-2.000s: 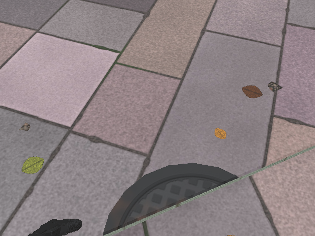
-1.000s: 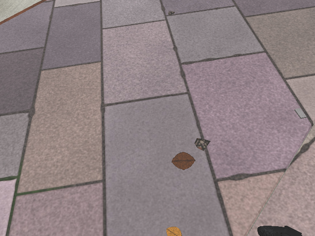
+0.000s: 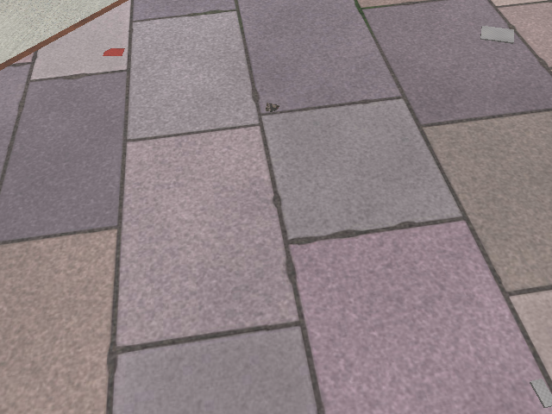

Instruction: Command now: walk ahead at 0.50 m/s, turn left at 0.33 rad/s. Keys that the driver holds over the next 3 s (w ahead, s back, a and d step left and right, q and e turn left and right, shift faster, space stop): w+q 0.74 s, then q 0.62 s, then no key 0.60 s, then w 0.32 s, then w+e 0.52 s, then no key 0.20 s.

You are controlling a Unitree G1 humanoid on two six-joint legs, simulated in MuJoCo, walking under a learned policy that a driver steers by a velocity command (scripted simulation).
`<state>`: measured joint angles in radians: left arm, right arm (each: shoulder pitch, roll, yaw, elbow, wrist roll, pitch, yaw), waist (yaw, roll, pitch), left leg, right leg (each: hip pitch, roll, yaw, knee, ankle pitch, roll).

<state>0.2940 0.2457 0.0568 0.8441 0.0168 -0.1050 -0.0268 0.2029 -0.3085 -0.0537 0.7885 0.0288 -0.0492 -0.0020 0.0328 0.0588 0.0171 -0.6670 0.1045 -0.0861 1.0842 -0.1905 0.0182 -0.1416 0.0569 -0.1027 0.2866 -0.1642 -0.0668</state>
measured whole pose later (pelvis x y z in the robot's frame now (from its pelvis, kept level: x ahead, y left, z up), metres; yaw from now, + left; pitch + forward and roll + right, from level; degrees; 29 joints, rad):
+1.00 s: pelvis +0.54 +0.09 -0.01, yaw +34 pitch +2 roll -1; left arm 0.17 0.26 0.06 0.74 0.02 -0.06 0.00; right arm 0.20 -0.33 -0.09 0.63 0.02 0.03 -0.02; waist 0.01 0.04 0.07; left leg -0.61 0.03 -0.04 1.09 -0.39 -0.06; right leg -0.27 0.00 -0.09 0.41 -0.17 -0.03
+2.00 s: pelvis +0.64 +0.18 -0.01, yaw +53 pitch -1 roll +0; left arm 0.18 0.23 0.01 0.76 0.02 -0.02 0.00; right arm 0.21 -0.24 -0.05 0.75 -0.02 0.02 -0.02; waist 0.00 -0.01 0.02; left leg -0.28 -0.03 -0.11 0.54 -0.24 -0.02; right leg -0.21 0.01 -0.01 0.54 -0.31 -0.01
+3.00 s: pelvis +0.95 +0.48 +0.00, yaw +34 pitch +2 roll -1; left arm 0.27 0.27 0.05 0.73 -0.01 -0.04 0.00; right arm 0.11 -0.29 -0.04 0.69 -0.02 -0.09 -0.01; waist 0.05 0.04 0.05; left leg -0.69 0.09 -0.09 0.73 0.02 -0.06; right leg -0.18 0.14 0.08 0.35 -0.19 -0.10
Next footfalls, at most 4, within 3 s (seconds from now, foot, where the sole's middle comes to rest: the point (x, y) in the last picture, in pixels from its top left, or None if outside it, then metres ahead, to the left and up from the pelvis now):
0.30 left None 0.33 0.15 -0.78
0.76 right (293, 350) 0.66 0.04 -0.78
1.24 left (185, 376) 0.59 0.31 -0.78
1.62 right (260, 318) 0.75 0.13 -0.78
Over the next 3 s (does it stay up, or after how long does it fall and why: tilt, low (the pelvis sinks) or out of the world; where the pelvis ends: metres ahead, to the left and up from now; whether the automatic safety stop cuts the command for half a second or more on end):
stays up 0.95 0.48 0.00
